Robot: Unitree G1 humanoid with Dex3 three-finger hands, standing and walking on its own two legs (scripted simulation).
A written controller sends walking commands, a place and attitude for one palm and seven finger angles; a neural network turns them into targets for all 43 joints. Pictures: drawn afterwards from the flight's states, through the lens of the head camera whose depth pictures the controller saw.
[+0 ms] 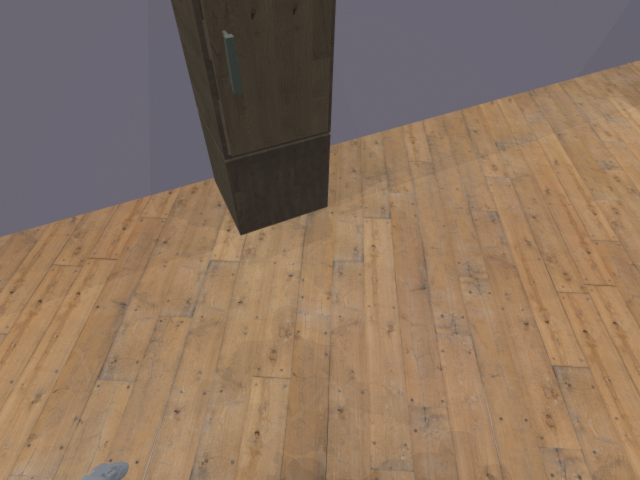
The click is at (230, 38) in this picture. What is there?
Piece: cupboard door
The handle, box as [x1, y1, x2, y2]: [222, 31, 241, 93]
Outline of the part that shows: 222,31 232,90 234,93 241,92 234,39 231,34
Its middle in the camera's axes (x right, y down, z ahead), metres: -0.26 -0.50 +1.09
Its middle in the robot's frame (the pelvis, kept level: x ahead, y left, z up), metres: +1.14 +0.32 -0.02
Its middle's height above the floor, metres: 0.75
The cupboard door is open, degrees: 0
